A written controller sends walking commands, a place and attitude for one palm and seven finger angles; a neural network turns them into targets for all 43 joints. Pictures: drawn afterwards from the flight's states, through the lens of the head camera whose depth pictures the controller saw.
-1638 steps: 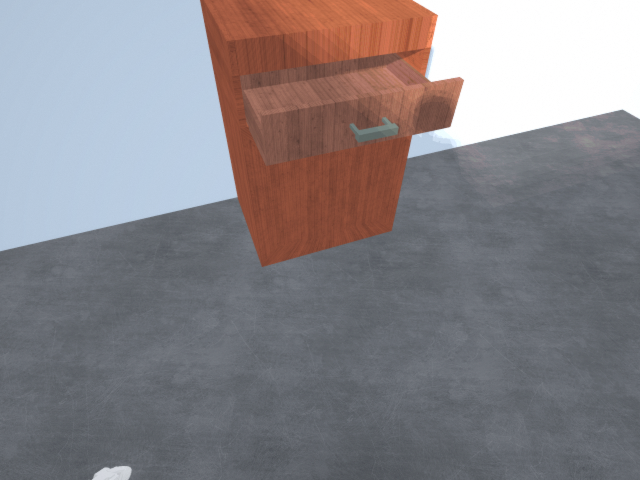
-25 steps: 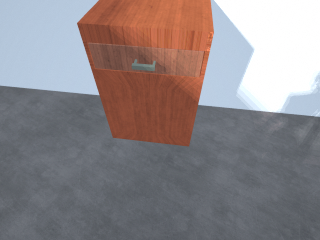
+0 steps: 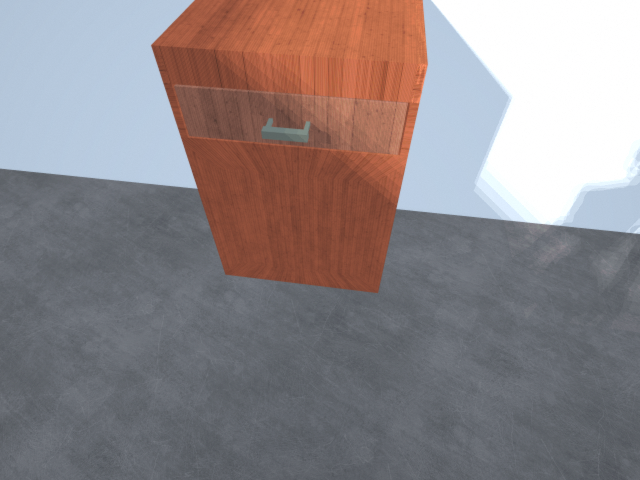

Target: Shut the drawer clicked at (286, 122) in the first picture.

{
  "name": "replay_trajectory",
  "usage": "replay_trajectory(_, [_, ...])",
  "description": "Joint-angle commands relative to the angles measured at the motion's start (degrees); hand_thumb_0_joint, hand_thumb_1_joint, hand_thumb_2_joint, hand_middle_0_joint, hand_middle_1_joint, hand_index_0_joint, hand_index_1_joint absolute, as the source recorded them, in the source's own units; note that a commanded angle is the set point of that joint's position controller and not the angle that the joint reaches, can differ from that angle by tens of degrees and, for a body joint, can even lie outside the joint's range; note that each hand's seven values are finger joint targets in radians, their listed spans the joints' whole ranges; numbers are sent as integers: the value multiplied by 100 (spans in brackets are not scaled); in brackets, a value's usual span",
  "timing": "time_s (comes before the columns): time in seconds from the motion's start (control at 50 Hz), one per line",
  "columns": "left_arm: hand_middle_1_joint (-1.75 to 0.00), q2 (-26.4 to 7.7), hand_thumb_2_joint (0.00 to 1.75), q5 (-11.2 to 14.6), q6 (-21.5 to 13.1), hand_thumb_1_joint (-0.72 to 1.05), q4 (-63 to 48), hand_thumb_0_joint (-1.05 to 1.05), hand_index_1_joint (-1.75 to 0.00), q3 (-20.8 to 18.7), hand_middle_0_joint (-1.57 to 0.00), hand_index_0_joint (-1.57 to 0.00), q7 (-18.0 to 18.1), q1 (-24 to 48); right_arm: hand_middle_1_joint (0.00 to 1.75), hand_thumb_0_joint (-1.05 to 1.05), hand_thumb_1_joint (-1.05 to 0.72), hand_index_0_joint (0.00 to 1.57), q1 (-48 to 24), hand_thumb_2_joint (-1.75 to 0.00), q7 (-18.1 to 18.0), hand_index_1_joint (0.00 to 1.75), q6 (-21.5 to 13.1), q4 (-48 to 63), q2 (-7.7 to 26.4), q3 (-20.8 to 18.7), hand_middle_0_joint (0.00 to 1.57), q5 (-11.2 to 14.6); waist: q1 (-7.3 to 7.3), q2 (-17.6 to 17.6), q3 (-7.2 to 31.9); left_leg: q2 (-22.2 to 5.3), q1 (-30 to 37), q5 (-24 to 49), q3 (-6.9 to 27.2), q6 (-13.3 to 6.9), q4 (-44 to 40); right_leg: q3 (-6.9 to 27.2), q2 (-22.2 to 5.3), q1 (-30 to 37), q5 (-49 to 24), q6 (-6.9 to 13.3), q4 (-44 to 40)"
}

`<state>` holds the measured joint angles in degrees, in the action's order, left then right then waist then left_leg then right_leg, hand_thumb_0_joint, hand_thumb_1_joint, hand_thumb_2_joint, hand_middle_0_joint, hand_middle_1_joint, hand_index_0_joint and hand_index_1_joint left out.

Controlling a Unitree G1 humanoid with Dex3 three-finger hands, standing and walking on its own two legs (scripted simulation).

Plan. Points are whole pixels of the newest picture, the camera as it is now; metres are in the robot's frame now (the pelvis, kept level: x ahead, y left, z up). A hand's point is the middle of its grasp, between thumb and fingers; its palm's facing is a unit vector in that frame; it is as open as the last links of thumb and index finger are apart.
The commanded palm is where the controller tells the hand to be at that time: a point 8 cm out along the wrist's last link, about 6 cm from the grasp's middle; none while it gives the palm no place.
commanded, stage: look to check the result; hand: left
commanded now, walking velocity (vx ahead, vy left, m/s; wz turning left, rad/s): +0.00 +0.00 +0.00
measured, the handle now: (286, 129) +0.86 +0.13 -0.06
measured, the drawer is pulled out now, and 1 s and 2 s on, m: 0.00 0.00 0.00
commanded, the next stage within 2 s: stand and wait in 0.06 s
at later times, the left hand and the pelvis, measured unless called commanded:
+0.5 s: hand out of the picture +0.08 +0.23 -0.16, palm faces +0.00 -0.95 -0.31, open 7.4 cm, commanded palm none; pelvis +0.01 +0.00 +0.00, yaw +0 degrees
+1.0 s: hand out of the picture +0.09 +0.24 -0.16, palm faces -0.01 -0.95 -0.31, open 7.4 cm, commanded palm none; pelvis +0.02 +0.00 +0.00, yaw +0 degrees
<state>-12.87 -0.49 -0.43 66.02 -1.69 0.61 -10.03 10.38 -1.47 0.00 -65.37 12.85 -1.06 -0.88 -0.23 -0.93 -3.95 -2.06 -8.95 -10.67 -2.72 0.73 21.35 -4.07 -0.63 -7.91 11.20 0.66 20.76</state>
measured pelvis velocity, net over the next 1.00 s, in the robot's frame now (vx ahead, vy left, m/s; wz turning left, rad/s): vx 0.02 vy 0.00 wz -0.01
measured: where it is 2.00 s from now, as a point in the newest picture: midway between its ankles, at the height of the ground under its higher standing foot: outside the picture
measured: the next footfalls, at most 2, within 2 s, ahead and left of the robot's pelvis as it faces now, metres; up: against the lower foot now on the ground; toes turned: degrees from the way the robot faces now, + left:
none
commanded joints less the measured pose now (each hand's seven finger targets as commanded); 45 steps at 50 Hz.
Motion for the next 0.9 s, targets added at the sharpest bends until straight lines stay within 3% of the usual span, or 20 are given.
replay_trajectory(0.0, [-30,-1015,90,-13,-115,90,-279,0,-30,-141,-20,-20,64,85,30,0,-90,20,59,-90,-21,30,-64,213,890,-170,20,-24,-30,53,262,-501,141,507,450,-176,-372,563,-650,-157,-299,170,-549])
replay_trajectory(0.2, [-30,-1239,90,-18,-135,90,-348,0,-30,-160,-20,-20,38,322,30,0,-90,20,-169,-90,4,30,-91,271,1140,-177,20,-26,-20,64,345,-536,194,576,473,-169,-466,588,-675,-58,-390,163,-591])
replay_trajectory(0.42, [-30,-1451,90,-21,-173,90,-416,0,-30,-179,-20,-20,37,468,30,0,-90,20,-332,-90,18,30,-118,324,1350,-190,20,-9,-17,106,612,-561,380,1006,494,-168,-448,590,-717,174,-997,157,-538])
replay_trajectory(0.5, [-30,-1489,90,-14,-168,90,-408,0,-30,-166,-20,-20,29,530,30,0,-90,20,-399,-90,22,30,-107,321,1395,-183,20,-12,-30,121,484,-572,354,892,475,-155,-494,593,-723,115,-900,145,-603])
replay_trajectory(0.88, [-30,-1580,90,-8,-180,90,-404,0,-30,-145,-20,-20,27,560,30,0,-90,20,-470,-90,22,30,-128,347,1540,-169,20,-5,-36,74,599,-607,504,1093,477,-153,-534,609,-737,235,-1130,135,-622])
